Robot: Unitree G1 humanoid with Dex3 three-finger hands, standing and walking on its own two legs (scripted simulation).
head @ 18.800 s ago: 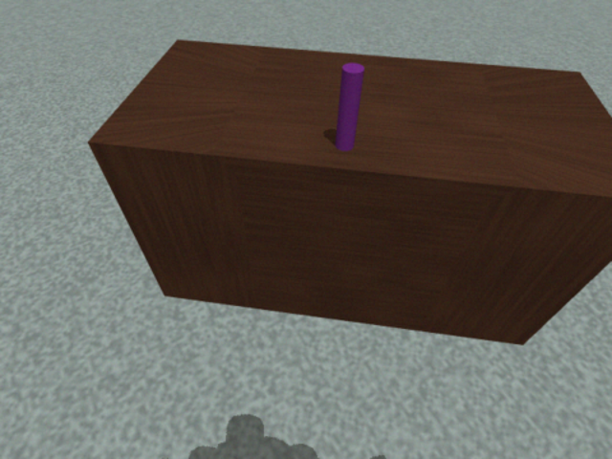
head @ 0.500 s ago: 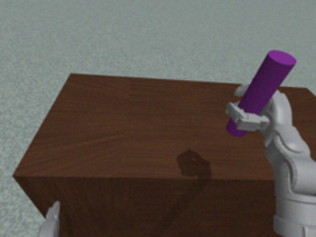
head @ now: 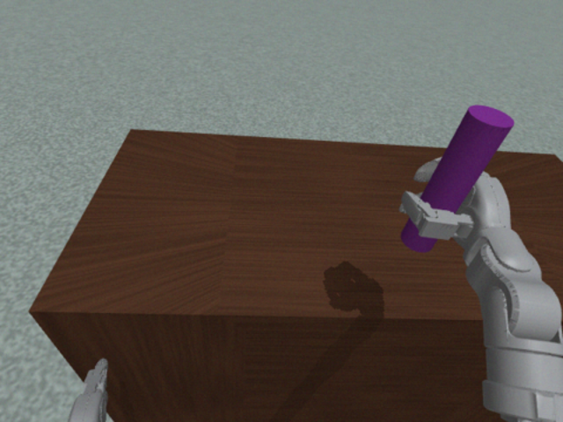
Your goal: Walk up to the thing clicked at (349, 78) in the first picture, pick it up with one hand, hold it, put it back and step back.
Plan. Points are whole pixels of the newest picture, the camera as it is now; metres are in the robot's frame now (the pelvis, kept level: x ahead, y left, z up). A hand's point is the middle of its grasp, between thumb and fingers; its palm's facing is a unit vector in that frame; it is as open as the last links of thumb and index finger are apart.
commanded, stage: crouch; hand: right
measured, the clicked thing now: (447, 187) +0.34 -0.18 +0.23
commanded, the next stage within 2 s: lower in 0.64 s
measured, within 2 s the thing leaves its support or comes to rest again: rests again in 1.72 s
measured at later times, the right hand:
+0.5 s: hand (406, 221) +0.39 -0.18 +0.12, palm faces +0.12 +0.99 +0.01, open 6.1 cm
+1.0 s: hand (395, 244) +0.39 -0.18 +0.07, palm faces +0.07 +1.00 +0.02, open 6.1 cm
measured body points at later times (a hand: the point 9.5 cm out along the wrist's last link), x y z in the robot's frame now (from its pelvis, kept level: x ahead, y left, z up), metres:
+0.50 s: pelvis +0.00 +0.00 +0.00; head +0.01 +0.01 +0.45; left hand +0.15 +0.26 -0.09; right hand +0.38 -0.23 +0.13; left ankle -0.03 +0.11 -0.74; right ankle +0.05 -0.13 -0.74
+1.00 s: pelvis +0.00 -0.01 -0.01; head +0.03 -0.01 +0.44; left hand +0.14 +0.26 -0.09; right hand +0.38 -0.24 +0.07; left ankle -0.03 +0.11 -0.74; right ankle +0.05 -0.13 -0.74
